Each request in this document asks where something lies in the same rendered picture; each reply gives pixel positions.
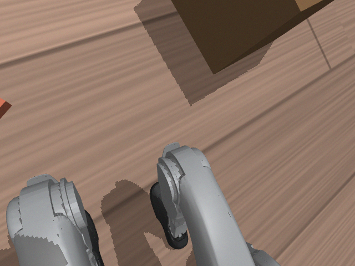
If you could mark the right robot foot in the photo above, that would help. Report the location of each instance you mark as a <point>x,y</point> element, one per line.
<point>162,216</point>

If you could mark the right robot hand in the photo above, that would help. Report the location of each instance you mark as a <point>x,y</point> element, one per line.
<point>260,257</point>

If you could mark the left robot foot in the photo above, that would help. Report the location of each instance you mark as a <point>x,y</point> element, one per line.
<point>94,239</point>

